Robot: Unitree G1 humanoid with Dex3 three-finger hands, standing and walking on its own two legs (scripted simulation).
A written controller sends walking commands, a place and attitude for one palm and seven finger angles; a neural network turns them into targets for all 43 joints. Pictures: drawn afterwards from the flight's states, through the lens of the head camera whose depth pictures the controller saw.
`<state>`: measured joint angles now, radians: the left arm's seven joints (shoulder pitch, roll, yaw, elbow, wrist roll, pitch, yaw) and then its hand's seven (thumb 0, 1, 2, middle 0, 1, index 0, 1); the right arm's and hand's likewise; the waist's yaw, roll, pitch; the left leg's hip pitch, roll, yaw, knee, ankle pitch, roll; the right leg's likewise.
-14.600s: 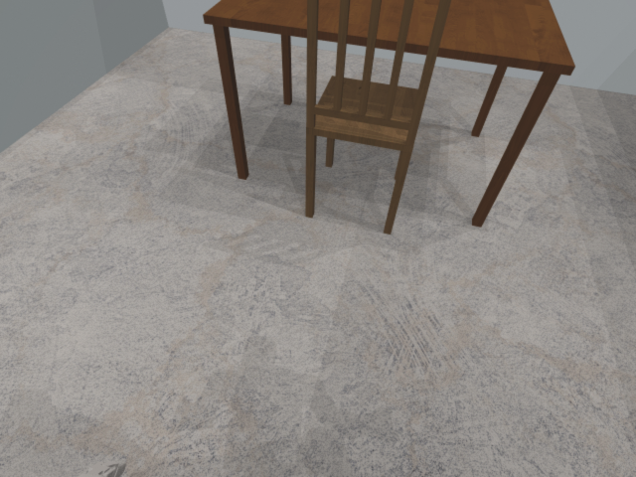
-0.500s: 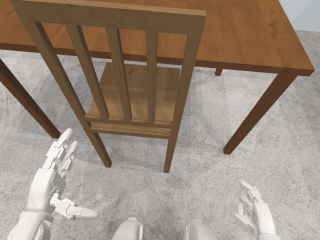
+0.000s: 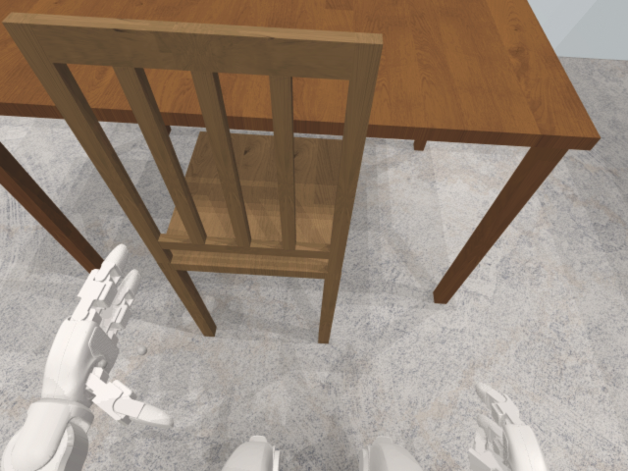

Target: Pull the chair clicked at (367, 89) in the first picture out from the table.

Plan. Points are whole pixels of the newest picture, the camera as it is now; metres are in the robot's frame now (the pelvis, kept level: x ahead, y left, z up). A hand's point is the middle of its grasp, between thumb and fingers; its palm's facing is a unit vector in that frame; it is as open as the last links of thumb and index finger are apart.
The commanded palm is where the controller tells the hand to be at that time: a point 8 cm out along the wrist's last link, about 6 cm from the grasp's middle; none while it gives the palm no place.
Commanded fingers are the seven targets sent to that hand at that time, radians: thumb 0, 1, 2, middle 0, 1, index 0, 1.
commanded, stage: raise the hand toward the chair's back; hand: left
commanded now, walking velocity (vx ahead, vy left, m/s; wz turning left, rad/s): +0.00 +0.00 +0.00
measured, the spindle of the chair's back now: (229, 177) +0.51 +0.15 +0.03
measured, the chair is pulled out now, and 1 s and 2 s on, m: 0.00 0.00 0.00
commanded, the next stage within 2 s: aim the fingers beside a spindle in 0.34 s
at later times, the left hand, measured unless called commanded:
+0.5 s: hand (149, 358) +0.24 +0.20 +0.04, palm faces -0.02 -1.00 -0.06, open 16.9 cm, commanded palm +0.22 +0.25 +0.04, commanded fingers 0.00 -0.50 0.30 -0.06 -0.08 -0.06 -0.08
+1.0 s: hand (187, 323) +0.29 +0.17 +0.02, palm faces -0.05 -1.00 -0.05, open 16.9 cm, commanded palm +0.27 +0.22 +0.02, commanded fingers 0.00 -0.50 0.30 -0.06 -0.08 -0.06 -0.08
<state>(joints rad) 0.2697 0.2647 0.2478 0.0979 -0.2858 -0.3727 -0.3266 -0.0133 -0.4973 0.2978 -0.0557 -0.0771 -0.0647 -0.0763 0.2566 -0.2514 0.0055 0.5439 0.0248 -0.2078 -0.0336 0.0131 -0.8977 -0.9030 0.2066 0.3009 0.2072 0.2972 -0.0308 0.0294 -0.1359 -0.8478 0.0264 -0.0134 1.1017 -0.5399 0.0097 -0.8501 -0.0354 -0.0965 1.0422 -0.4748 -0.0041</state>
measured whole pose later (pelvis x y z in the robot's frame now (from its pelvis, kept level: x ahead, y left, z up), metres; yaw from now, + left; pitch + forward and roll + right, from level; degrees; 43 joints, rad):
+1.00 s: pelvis -0.01 -0.01 -0.01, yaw +0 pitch +19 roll -1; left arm 0.06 0.23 0.19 0.25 -0.23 -0.41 -0.25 -0.01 -0.50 0.30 -0.06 -0.08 -0.07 -0.08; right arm 0.24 -0.25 0.01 0.55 0.01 -0.19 -0.02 0.01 -0.90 -0.90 0.21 0.30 0.21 0.30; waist -0.04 0.03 -0.14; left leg -0.93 0.02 -0.01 1.15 -0.55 0.00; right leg -0.95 -0.04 -0.09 1.12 -0.49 -0.01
